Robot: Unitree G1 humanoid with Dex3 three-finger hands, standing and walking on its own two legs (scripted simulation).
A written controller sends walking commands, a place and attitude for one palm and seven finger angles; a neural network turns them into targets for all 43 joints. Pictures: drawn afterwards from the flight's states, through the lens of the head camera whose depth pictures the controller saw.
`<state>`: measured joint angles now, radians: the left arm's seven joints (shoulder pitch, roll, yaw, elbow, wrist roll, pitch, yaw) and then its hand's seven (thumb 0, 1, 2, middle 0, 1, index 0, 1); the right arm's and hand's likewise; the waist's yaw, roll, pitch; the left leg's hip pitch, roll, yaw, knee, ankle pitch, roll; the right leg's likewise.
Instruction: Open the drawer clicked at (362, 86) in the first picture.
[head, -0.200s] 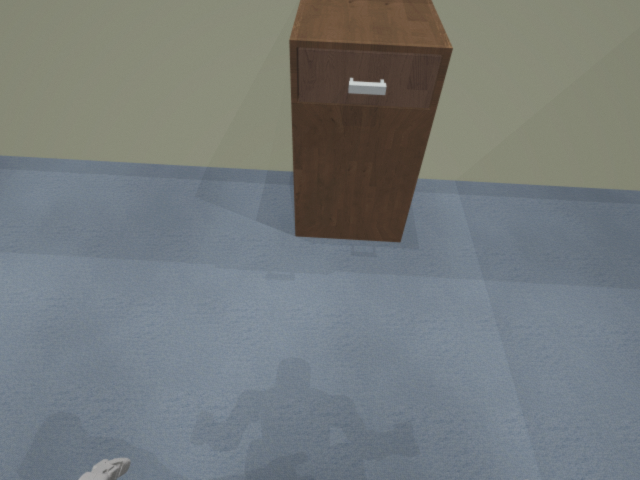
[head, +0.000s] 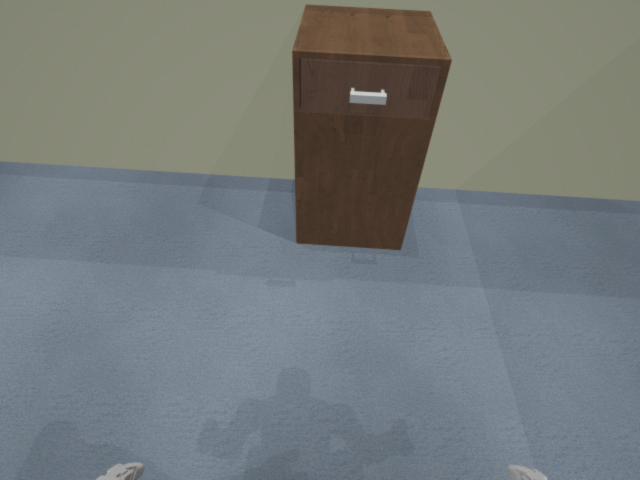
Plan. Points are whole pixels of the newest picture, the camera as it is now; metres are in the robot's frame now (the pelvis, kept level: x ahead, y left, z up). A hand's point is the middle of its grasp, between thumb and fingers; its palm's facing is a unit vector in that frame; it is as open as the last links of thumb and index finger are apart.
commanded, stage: stand and wait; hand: left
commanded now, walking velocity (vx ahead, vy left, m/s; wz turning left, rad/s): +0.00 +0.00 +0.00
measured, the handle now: (367, 94) +1.17 -0.07 -0.06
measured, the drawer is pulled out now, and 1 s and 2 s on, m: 0.00 0.00 0.00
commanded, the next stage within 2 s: look at it before walking up in 0.62 s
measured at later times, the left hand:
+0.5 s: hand out of the picture +0.05 +0.23 -0.15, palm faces -0.03 -0.94 -0.33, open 7.4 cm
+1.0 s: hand out of the picture +0.06 +0.23 -0.15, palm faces -0.04 -0.95 -0.32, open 7.4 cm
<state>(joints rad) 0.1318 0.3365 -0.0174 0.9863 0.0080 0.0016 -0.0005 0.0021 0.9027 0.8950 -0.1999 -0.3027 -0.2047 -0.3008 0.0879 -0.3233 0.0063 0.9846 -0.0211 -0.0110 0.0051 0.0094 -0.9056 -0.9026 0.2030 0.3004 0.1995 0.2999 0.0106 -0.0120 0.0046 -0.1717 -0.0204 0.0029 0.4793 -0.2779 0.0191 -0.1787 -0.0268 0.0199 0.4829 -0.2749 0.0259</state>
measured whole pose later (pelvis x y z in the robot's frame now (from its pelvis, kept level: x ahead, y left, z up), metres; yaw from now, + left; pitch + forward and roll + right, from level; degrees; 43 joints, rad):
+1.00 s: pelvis -0.02 -0.02 +0.01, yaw -1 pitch -2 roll +0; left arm 0.14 0.34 -0.01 1.08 0.01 -0.01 0.00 0.00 0.90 0.89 -0.20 -0.30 -0.20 -0.30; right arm 0.13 -0.33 0.00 1.11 -0.01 -0.01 0.01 0.01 -0.91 -0.90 0.20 0.30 0.20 0.30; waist 0.00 -0.01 0.03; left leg -0.15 0.01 0.00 0.38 -0.20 -0.01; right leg -0.17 0.00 0.02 0.39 -0.20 0.00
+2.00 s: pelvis +0.02 -0.06 +0.01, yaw -19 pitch +1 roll +1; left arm 0.45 0.15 0.03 1.01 0.01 -0.04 -0.01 0.00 0.90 0.89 -0.20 -0.30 -0.21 -0.30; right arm 0.18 -0.24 -0.07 0.96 -0.03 0.01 0.02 0.01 -0.91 -0.90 0.20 0.30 0.20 0.30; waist 0.04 0.02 0.02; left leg -0.59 0.10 0.00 1.09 -0.20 -0.07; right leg -0.15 0.09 0.09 0.36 -0.22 -0.08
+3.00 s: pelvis +0.34 -0.12 -0.02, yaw -53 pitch -1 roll +0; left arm 0.14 0.18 0.05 0.91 0.00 0.00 0.01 0.00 0.91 0.89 -0.20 -0.30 -0.20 -0.30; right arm 0.28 -0.15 -0.04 0.99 -0.02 0.03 -0.02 0.01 -0.91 -0.90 0.20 0.30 0.20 0.30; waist -0.03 0.00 0.13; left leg -0.45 0.13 0.07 1.29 -0.46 -0.06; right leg -0.36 0.08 -0.09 0.61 -0.24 -0.11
